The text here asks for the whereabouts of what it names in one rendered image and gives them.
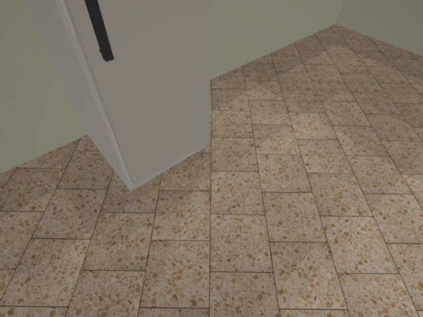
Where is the fridge door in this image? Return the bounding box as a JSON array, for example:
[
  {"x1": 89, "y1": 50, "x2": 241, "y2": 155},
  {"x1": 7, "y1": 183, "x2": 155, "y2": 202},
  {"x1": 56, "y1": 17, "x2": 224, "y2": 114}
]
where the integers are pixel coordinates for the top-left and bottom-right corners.
[{"x1": 63, "y1": 0, "x2": 212, "y2": 185}]

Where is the handle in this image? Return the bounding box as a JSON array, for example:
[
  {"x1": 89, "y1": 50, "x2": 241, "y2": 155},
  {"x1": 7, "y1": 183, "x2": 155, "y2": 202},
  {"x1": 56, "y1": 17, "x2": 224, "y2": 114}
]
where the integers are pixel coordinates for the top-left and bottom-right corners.
[{"x1": 85, "y1": 0, "x2": 114, "y2": 62}]

